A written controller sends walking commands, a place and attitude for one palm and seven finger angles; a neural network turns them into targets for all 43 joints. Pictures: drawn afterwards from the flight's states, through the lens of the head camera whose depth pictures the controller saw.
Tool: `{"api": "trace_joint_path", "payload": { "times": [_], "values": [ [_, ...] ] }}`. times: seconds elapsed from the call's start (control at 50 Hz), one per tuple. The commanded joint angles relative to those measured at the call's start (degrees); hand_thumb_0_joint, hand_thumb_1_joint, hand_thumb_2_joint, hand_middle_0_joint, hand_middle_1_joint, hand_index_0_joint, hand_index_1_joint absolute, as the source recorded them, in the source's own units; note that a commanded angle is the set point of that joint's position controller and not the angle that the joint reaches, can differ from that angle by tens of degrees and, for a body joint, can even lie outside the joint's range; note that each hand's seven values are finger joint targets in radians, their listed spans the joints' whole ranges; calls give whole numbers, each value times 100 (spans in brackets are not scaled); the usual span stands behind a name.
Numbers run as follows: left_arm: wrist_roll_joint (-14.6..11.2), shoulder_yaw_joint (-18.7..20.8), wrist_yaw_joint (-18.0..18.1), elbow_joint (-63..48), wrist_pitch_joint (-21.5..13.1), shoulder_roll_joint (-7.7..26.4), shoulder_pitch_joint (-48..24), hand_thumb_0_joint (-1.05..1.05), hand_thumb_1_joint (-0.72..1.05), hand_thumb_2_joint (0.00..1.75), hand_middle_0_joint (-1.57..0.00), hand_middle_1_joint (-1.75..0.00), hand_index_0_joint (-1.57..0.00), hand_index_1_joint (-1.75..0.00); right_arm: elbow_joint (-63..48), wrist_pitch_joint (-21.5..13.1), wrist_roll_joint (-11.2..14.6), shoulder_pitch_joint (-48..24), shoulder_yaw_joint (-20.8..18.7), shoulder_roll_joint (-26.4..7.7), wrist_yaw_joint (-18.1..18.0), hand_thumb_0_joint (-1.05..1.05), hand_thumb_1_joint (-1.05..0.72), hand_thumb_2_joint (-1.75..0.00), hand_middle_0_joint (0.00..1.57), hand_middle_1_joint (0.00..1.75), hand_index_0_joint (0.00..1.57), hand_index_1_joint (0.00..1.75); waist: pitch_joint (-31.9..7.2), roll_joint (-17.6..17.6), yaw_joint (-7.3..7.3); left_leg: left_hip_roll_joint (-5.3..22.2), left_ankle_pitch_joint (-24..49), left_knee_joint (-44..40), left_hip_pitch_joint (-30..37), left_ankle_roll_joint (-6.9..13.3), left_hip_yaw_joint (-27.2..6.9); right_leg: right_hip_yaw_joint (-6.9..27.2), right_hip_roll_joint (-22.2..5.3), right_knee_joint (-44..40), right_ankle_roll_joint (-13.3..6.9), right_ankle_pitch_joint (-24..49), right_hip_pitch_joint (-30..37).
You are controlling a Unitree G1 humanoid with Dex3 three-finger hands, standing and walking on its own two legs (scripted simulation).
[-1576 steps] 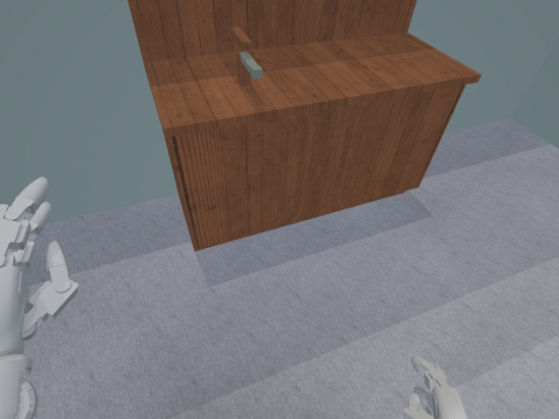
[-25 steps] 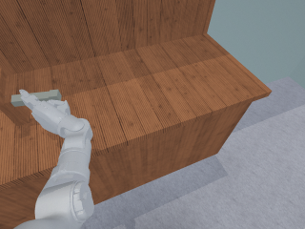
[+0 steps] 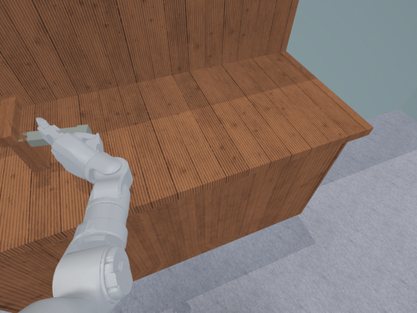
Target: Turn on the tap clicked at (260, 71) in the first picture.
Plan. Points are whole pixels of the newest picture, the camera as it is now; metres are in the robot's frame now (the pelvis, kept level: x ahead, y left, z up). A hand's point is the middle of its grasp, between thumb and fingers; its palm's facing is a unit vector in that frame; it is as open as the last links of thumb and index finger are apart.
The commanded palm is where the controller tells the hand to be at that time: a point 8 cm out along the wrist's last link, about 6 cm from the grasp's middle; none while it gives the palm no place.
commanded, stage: lift the hand up off the lever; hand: left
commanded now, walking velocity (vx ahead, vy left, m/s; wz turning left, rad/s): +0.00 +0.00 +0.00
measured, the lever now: (83, 133) +0.49 +0.28 +0.06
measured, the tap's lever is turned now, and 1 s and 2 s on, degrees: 77 77 77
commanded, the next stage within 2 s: draw the hand back beside the body in 1.32 s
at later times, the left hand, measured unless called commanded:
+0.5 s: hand (82, 138) +0.42 +0.24 +0.11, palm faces +0.85 -0.52 -0.06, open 7.8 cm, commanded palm +0.37 +0.25 +0.12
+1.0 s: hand (85, 130) +0.42 +0.23 +0.13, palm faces +0.85 -0.53 -0.08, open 7.8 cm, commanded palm +0.36 +0.25 +0.14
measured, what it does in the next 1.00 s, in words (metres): stands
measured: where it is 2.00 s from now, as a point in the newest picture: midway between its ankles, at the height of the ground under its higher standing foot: outside the picture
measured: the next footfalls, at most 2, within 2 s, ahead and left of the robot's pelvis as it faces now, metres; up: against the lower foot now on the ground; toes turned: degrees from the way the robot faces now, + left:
none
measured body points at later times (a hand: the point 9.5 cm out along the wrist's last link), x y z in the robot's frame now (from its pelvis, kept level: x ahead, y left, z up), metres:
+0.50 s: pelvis +0.00 +0.00 +0.01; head +0.02 +0.00 +0.46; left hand +0.37 +0.27 +0.12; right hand +0.10 -0.25 -0.12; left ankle -0.01 +0.13 -0.71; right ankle +0.01 -0.09 -0.71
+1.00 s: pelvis +0.00 +0.00 +0.01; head +0.02 +0.00 +0.46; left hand +0.38 +0.26 +0.14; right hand +0.12 -0.24 -0.11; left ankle -0.01 +0.13 -0.71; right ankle +0.01 -0.09 -0.71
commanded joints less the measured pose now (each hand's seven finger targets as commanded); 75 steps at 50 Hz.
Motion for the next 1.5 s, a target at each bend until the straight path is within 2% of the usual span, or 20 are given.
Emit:
{"api": "trace_joint_path", "payload": {
  "times": [0.0,0.06,0.24,0.3,0.46,0.6,0.66,0.74,0.82,0.86,1.02,1.06,1.12,1.16,1.22,1.26,1.4,1.42,1.44,1.48],
  "values": [
    [219,-29,36,-1252,-234,1319,-2402,0,90,90,-15,-15,-15,-15,-546,-147,42,83,-218,-756,-96,0,-90,-90,20,30,20,30,-1812,-186,31,-100,1635,-482,467,177,224,175,-65,-532,127,1760,1458],
    [214,122,-1,-1317,-192,1539,-2365,0,90,90,-15,-15,-15,-15,-553,-142,63,91,-221,-784,-122,0,-90,-90,20,30,20,30,-1796,-101,83,-112,1595,-529,462,191,226,204,-71,-587,125,1767,1565],
    [-55,-413,-250,-1695,-78,955,-2104,0,90,90,-15,-15,-15,-15,-584,-228,145,35,-214,-787,-131,0,-90,-90,20,30,20,30,-1514,-105,12,-98,1666,-714,770,183,243,154,-40,-785,116,1752,1598],
    [-89,-483,-264,-2026,-75,888,-2022,0,90,90,-15,-15,-15,-15,-618,-271,162,-52,-228,-760,-146,0,-90,-90,20,30,20,30,-1603,-44,87,-95,1791,-777,932,160,240,128,-32,-803,98,1773,1691],
    [13,-309,-184,-2082,63,1194,-2327,0,90,90,-15,-15,-15,-15,-555,-300,152,-264,-188,-764,-223,0,-90,-90,20,30,20,30,-1467,78,132,-98,1583,-877,974,145,216,153,-56,-896,78,1442,1616],
    [-57,-569,-245,-1901,262,835,-2292,0,90,90,-15,-15,-15,-15,-587,-276,170,-301,-155,-740,-224,0,-90,-90,20,30,20,30,-1369,-83,100,-76,1841,-932,1083,97,194,96,-53,-880,73,1623,1613],
    [-77,-481,-231,-2168,302,873,-2055,0,90,90,-15,-15,-15,-15,-640,-285,178,-330,-180,-738,-210,0,-90,-90,20,30,20,30,-1655,0,248,-76,2105,-933,1239,52,177,76,-19,-839,41,1768,1765],
    [-99,-787,-217,-2224,483,572,-2130,0,90,90,-15,-15,-15,-15,-636,-285,197,-423,-159,-712,-187,0,-90,-90,20,30,20,30,-1409,-97,165,-50,2060,-969,1251,41,177,60,-34,-905,51,1688,1690],
    [-102,-624,-151,-2296,625,733,-2202,0,90,90,-15,-15,-15,-15,-625,-298,195,-496,-147,-703,-227,0,-90,-90,20,30,20,30,-1432,-309,229,-64,1904,-1037,1164,54,189,83,-49,-970,71,1595,1821],
    [-28,-425,-96,-2363,651,971,-2350,0,90,90,-15,-15,-15,-15,-595,-306,187,-546,-137,-708,-257,0,-90,-90,20,30,20,30,-1418,-101,294,-77,1810,-1083,1182,50,180,100,-46,-1004,52,1444,1803],
    [-66,-570,-138,-2535,821,781,-2008,0,90,90,-15,-15,-15,-15,-646,-329,203,-526,-149,-673,-258,0,-90,-90,20,30,20,30,-1614,-198,318,-69,2160,-1057,1309,74,273,113,-70,-995,72,1963,2096],
    [-133,-421,-186,-2554,901,903,-1775,0,90,90,-15,-15,-15,-15,-669,-318,227,-577,-155,-697,-281,0,-90,-90,20,30,20,30,-1588,-226,390,-85,2188,-1085,1320,89,287,131,-73,-1044,79,2061,2201],
    [-160,-744,-251,-2641,994,605,-1814,0,90,90,-15,-15,-15,-15,-682,-338,264,-626,-134,-666,-286,0,-90,-90,20,30,20,30,-1318,-272,319,-65,2151,-1166,1356,102,296,122,-88,-1122,86,2006,2144],
    [-175,-496,-238,-2697,1007,854,-1712,0,90,90,-15,-15,-15,-15,-670,-349,275,-674,-143,-687,-309,0,-90,-90,20,30,20,30,-1299,-208,402,-86,2042,-1203,1346,111,293,133,-85,-1173,85,1871,2154],
    [-132,-653,-236,-2730,992,773,-1998,0,90,90,-15,-15,-15,-15,-638,-387,269,-679,-120,-672,-325,0,-90,-90,20,30,20,30,-1255,-337,301,-92,1872,-1203,1337,141,304,167,-120,-1231,119,1746,2102],
    [-92,-496,-227,-2914,938,962,-1992,0,90,90,-15,-15,-15,-15,-638,-405,271,-716,-140,-668,-345,0,-90,-90,20,30,20,30,-1417,-97,376,-99,1938,-1188,1420,128,301,193,-114,-1214,94,1785,2155],
    [-157,-734,-326,-2825,963,720,-1854,0,90,90,-15,-15,-15,-15,-643,-424,294,-769,-120,-652,-375,0,-90,-90,20,30,20,30,-1285,-266,310,-104,1928,-1187,1420,147,323,191,-149,-1226,130,1900,2144],
    [75,-1761,-1214,-3385,857,533,-1576,0,90,90,-15,-15,-15,-15,-726,-327,334,-668,-135,-760,-474,0,-90,-90,20,30,20,30,-1457,-425,130,-92,2211,-1112,1744,221,420,331,-118,-1047,80,2516,2236],
    [-79,-1252,-1606,-3570,772,1060,-1345,0,90,90,-15,-16,-15,-16,-875,-311,416,-611,-164,-762,-564,0,-90,-90,20,30,20,30,-1685,-331,263,-91,2383,-1128,1858,259,436,349,-110,-1083,57,2817,2473],
    [-361,-1163,-2343,-3954,636,1363,-914,0,90,90,-15,-16,-15,-16,-1017,-223,529,-651,-71,-716,-707,0,-90,-90,20,30,20,30,-1596,-101,397,-96,2436,-1262,1949,257,414,423,-111,-1131,65,3023,2703]
  ]
}}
